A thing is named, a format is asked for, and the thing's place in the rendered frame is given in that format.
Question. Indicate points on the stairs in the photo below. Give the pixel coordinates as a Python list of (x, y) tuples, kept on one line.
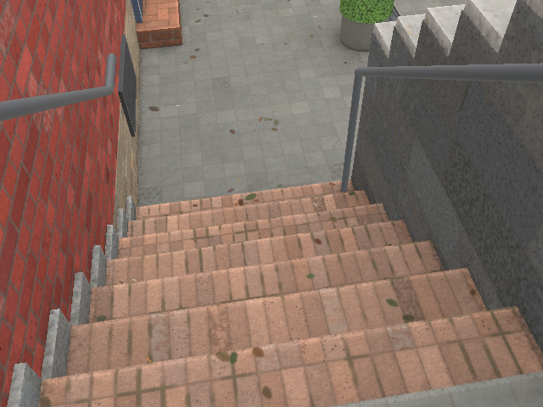
[(302, 296)]

